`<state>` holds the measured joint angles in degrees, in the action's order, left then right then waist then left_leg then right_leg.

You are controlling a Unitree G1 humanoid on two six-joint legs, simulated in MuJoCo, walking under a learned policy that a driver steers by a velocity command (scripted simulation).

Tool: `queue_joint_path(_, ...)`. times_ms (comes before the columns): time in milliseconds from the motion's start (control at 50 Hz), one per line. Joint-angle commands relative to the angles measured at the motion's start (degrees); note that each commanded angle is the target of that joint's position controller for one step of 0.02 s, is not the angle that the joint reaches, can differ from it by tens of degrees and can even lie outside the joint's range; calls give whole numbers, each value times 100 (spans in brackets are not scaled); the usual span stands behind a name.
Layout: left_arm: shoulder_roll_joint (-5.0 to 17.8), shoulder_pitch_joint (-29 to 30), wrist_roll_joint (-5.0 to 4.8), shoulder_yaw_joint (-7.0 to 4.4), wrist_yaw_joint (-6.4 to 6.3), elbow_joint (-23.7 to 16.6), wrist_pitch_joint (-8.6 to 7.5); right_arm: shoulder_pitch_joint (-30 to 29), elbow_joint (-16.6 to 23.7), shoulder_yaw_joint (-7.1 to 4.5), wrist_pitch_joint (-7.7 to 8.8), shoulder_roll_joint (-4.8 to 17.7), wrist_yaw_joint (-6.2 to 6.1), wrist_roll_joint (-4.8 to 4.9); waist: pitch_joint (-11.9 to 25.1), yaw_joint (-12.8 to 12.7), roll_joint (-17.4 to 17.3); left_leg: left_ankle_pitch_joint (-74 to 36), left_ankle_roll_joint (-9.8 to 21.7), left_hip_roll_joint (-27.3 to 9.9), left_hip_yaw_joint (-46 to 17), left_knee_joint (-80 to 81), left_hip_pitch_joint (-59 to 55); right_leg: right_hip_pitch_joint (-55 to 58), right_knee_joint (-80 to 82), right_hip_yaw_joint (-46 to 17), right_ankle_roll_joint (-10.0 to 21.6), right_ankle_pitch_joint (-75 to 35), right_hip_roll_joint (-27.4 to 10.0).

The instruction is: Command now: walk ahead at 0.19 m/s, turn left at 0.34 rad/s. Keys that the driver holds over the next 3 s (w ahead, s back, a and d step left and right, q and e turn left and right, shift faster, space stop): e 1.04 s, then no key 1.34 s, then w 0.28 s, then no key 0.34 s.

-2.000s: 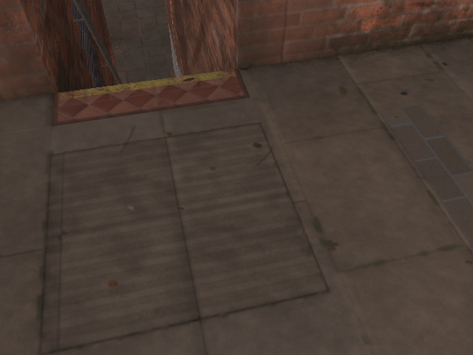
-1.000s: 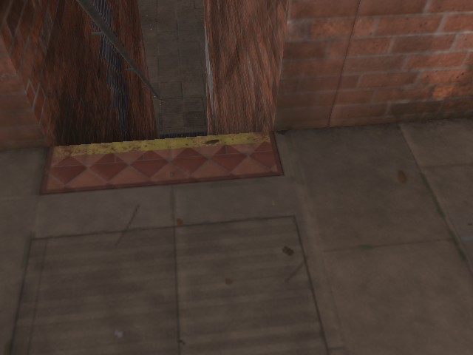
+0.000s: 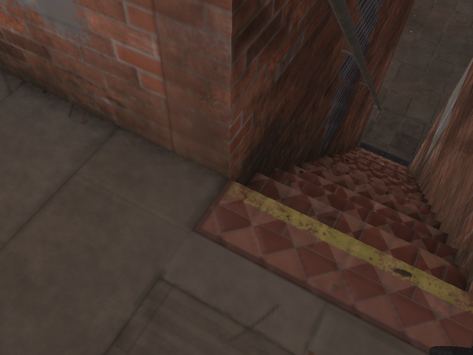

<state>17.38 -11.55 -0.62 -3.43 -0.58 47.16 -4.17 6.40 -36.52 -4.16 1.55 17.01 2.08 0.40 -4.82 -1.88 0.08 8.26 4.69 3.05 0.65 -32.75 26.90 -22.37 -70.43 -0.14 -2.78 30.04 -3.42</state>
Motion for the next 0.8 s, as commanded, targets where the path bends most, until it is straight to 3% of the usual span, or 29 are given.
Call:
queue_joint_path(20, 711, -356, 14, -160, -86, -263, 72, 253, 323, -134, 62, 502, -60, -25, 1358, 50, -217, -3191, 1143, -1591, -1581, 1185, -1833, -1086, -43, -324, 26, -543, -405)
queue_joint_path(60, 510, -668, 26, -136, -113, -137, 211, 166, 190, -95, 148, 455, -59, -148, 1414, -127, -344, -3584, 1170, -1497, -1136, 1393, -1236, -502, 242, -245, -43, -933, -355)
queue_joint_path(120, 298, -554, 55, -79, -139, -91, 257, 114, -106, -20, 231, 299, -138, -201, 1331, -127, -423, -3528, 1040, -1402, -605, 1546, -1113, -311, 1249, -331, -108, -1537, -401)
queue_joint_path(200, 349, -26, -2, -73, -101, -201, 320, 58, -351, -42, 184, 447, -252, -266, 1061, 106, -511, -2216, 881, -1449, -415, 1821, -1253, -195, 2311, -339, -85, -2079, -366)
queue_joint_path(260, 500, 271, -29, -138, -78, -411, 382, 225, -505, -118, 47, 646, -319, -189, 781, 281, -505, -1528, 1005, -1764, -673, 1827, -1741, -712, 2352, -295, -59, -1526, -292)
queue_joint_path(340, 379, 390, -12, -149, -11, -609, 441, 357, -568, -157, -143, 638, -423, -86, 731, 370, -458, -1789, 1090, -2120, -853, 1516, -2418, -1132, 2306, -176, -31, -738, -229)
queue_joint_path(400, 280, 318, -58, -139, 82, -663, 429, 253, -532, -204, -250, 720, -472, -38, 882, 326, -531, -2686, 962, -2120, -647, 1138, -2619, -749, 2793, 126, 55, -634, -24)
queue_joint_path(440, 253, 172, -79, -139, 166, -657, 372, 152, -521, -261, -356, 834, -514, 40, 981, 166, -634, -2863, 749, -1985, -409, 806, -2672, -225, 3645, 393, 180, -1206, 192)
queue_joint_path(460, 287, -61, -70, -164, 205, -576, 376, 93, -529, -242, -358, 765, -530, 103, 1049, 28, -583, -2714, 522, -1851, -196, 455, -2493, 276, 4367, 466, 320, -1918, 294)
queue_joint_path(480, 558, -176, -22, -253, 176, -591, 385, 301, -595, -230, -310, 663, -515, 110, 1124, 2, -269, -1954, 98, -1516, 117, -118, -2032, 950, 4863, 7, 552, -3170, 131)
queue_joint_path(500, 1287, -404, 52, -435, 77, -681, 395, 236, -405, -156, -227, 376, -470, -128, 1361, 127, 1146, 24, -457, -867, 695, -1651, -553, 2123, 4678, -1649, 1118, -5846, -1105)
queue_joint_path(520, 1406, -654, 141, -432, 88, -712, 379, -245, -199, -119, -165, 278, -448, -238, 1451, -143, 1707, 3058, -723, -10, 258, -2769, 868, 2607, 4626, -2820, 2207, -7439, -2000)
queue_joint_path(540, 1157, -636, 202, -358, 115, -820, 317, -250, -236, -177, -150, 495, -403, -137, 1648, -220, 895, 3063, -716, -197, -409, -3443, 1075, 2618, 4688, -2501, 2356, -7001, -1850)
queue_joint_path(560, 1051, -275, 143, -348, 101, -864, 271, -180, -309, -213, -167, 561, -396, -8, 1376, -19, 638, 2561, -700, -316, -489, -3577, 1260, 2474, 4664, -2007, 2031, -6465, -1463)
queue_joint_path(580, 958, 3, 41, -338, 69, -928, 281, -88, -403, -229, -191, 558, -435, -6, 1237, 104, 419, 2173, -730, -388, -505, -3440, 1350, 2316, 4686, -1764, 1758, -5987, -1196)
queue_joint_path(600, 863, 159, -35, -299, 33, -989, 311, -108, -418, -264, -226, 642, -476, -36, 1144, 168, 435, 1873, -778, -461, -543, -3312, 1295, 2161, 4743, -1684, 1640, -5779, -1099)
queue_joint_path(660, 850, -54, -55, -294, -24, -1004, 356, 18, -409, -232, -248, 495, -505, -41, 1194, 232, 634, 1441, -924, -256, -490, -3374, 1004, 1926, 4761, -1579, 1674, -5800, -897)
queue_joint_path(680, 995, 216, 136, -301, -25, -1153, 412, -39, -415, -239, -224, 574, -521, -97, 1165, 193, 540, 1377, -1011, -257, -475, -3163, 901, 1839, 4778, -1517, 1629, -5747, -780)
queue_joint_path(700, 1027, 227, 144, -321, -41, -1183, 457, -68, -395, -227, -204, 525, -529, -100, 1147, 191, 587, 1314, -1070, -238, -455, -2864, 860, 1821, 4770, -1538, 1601, -5601, -718)
queue_joint_path(740, 1063, 94, 79, -314, -167, -1133, 542, -166, -327, -221, -159, 571, -536, -65, 1047, 155, 688, 1308, -1190, -235, -506, -2264, 732, 1790, 4779, -1809, 1542, -5277, -737)
queue_joint_path(780, 1106, 141, 76, -325, -222, -1180, 608, -201, -307, -199, -133, 568, -512, -25, 1014, 121, 784, 1250, -1219, -216, -550, -1795, 555, 1734, 4750, -1974, 1514, -4875, -706)
queue_joint_path(800, 1196, -22, 0, -369, -227, -1127, 613, -225, -326, -205, -115, 530, -491, 10, 1016, 91, 824, 1207, -1185, -175, -597, -1619, 492, 1732, 4741, -2145, 1510, -4764, -742)
